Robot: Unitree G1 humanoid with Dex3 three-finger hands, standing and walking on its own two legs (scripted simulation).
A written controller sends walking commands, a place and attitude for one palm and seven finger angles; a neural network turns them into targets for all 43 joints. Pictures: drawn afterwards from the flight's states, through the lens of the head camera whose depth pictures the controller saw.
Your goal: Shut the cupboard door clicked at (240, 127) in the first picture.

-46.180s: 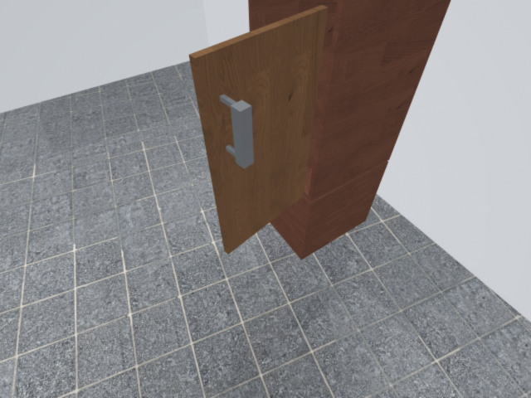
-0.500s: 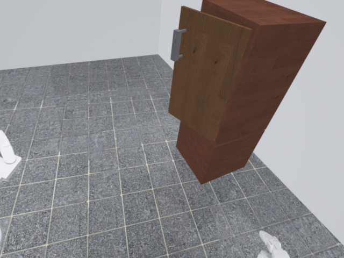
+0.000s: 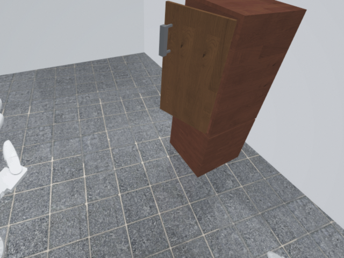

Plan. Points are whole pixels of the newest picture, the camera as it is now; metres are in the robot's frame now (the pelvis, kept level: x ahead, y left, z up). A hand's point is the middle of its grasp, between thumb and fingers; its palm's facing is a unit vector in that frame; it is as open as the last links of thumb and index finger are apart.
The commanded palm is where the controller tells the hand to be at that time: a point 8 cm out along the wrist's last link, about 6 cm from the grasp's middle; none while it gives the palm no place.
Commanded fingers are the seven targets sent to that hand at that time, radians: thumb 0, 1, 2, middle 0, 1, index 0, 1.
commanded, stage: stop stepping back and stand still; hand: left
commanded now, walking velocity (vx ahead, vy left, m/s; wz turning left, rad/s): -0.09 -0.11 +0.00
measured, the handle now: (166, 40) +1.01 +0.06 +0.12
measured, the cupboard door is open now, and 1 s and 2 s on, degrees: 20 20 20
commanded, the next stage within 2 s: let the arm hang, fingers relaxed in 1.18 s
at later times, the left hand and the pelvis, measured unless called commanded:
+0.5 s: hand (50, 144) +0.27 +0.25 +0.17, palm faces +0.39 -0.81 -0.44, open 7.4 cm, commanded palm +0.21 +0.29 +0.20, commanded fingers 0.00 0.90 0.90 -0.20 -0.30 -0.20 -0.30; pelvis +0.05 +0.00 +0.02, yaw -2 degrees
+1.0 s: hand (21, 159) +0.23 +0.28 +0.18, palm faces +0.44 -0.80 -0.41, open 7.4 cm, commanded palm +0.18 +0.32 +0.20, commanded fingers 0.00 0.90 0.90 -0.20 -0.30 -0.20 -0.30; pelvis +0.03 +0.02 +0.02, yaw -1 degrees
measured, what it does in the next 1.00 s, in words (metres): stands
